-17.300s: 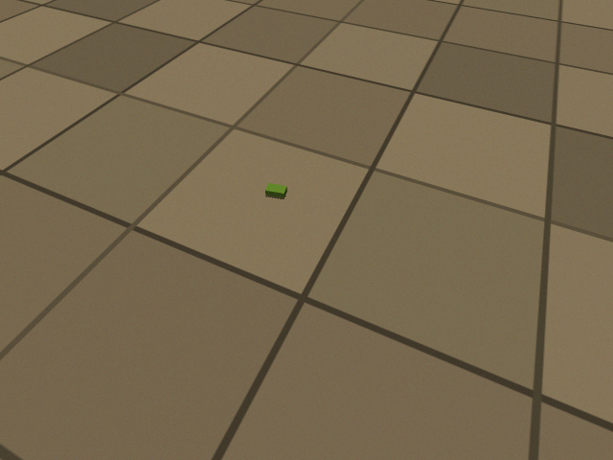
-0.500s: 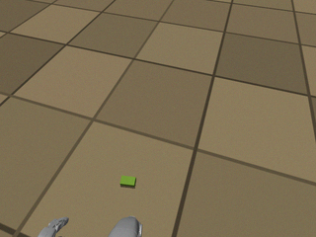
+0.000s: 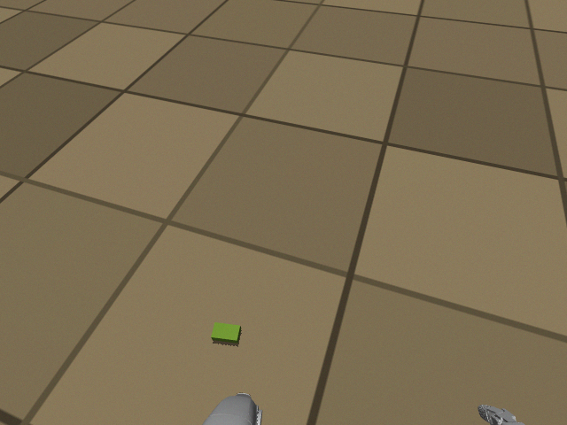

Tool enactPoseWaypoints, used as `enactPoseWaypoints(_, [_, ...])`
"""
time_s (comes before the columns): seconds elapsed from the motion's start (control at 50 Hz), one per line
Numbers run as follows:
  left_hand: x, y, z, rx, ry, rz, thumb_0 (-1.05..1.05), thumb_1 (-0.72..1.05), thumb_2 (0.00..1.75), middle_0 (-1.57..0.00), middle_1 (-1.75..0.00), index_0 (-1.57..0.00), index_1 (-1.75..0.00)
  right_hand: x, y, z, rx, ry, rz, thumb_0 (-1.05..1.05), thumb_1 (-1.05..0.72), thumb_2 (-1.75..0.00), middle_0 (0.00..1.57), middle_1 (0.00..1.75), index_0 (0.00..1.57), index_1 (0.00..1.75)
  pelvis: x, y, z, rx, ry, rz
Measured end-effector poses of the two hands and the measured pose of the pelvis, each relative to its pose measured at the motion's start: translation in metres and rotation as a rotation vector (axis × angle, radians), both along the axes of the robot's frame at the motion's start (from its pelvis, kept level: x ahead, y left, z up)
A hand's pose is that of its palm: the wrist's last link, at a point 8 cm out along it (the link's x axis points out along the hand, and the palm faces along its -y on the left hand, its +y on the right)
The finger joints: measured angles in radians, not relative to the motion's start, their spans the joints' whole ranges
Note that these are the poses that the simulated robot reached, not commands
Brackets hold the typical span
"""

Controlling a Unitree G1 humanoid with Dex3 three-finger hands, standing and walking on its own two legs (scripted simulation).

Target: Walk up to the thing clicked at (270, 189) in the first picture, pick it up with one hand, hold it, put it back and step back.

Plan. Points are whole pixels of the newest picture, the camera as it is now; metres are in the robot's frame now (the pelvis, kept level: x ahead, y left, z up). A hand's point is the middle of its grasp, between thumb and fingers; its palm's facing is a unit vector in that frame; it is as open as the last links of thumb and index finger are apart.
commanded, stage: walk up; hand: left
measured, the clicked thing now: (226, 332) +0.48 +0.27 -0.73
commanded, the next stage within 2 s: none
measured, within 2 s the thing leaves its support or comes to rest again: neither
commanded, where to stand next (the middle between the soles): +0.08 +0.03 m, yaw +1 degrees
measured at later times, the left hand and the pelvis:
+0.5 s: hand out of the picture +0.06 +0.29 -0.13, palm faces +0.01 -0.92 -0.39, open 7.4 cm; pelvis -0.02 +0.02 +0.01, yaw +1 degrees
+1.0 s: hand out of the picture +0.06 +0.28 -0.12, palm faces +0.03 -0.93 -0.37, open 7.4 cm; pelvis -0.01 +0.01 +0.03, yaw +2 degrees
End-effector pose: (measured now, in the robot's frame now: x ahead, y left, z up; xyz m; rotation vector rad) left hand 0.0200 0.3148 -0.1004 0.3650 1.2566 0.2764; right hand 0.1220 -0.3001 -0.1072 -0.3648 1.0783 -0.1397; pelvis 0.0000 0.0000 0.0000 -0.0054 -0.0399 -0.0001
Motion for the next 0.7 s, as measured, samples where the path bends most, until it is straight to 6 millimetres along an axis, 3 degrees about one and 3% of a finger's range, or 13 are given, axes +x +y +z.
enactPoseWaypoints(0.12, [-0.006,0.007,0.011,0.030,0.007,0.000,0.00,0.90,0.90,-0.20,-0.30,-0.20,-0.30,-0.008,0.000,-0.007,0.019,0.030,-0.015,0.00,-0.90,-0.90,0.20,0.30,0.21,0.30,-0.001,0.004,0.003,0.014,0.011,0.021])
enactPoseWaypoints(0.3, [0.014,0.011,0.006,0.028,-0.090,-0.033,0.00,0.90,0.90,-0.20,-0.30,-0.20,-0.30,-0.034,0.006,-0.007,0.030,0.073,-0.033,0.00,-0.90,-0.90,0.20,0.30,0.21,0.30,-0.016,0.003,0.002,0.009,-0.013,0.025])
enactPoseWaypoints(0.42, [0.024,0.014,0.005,-0.008,-0.107,-0.058,0.00,0.90,0.90,-0.20,-0.30,-0.20,-0.30,-0.046,0.011,-0.001,0.012,0.052,-0.065,0.00,-0.90,-0.90,0.20,0.30,0.21,0.30,-0.017,0.020,0.004,0.015,-0.022,0.025])
enactPoseWaypoints(0.5, [0.034,0.019,0.005,-0.021,-0.129,-0.054,0.00,0.90,0.90,-0.20,-0.30,-0.20,-0.30,-0.060,0.018,0.004,0.013,0.082,-0.066,0.00,-0.90,-0.90,0.20,0.30,0.21,0.30,-0.021,0.022,0.008,0.005,-0.024,0.022])
enactPoseWaypoints(0.7, [0.021,0.014,0.008,-0.044,-0.059,-0.034,0.00,0.90,0.90,-0.20,-0.30,-0.20,-0.30,-0.062,0.025,0.009,0.034,0.140,-0.058,0.00,-0.90,-0.90,0.20,0.30,0.21,0.30,-0.019,0.018,0.020,-0.009,-0.003,0.029])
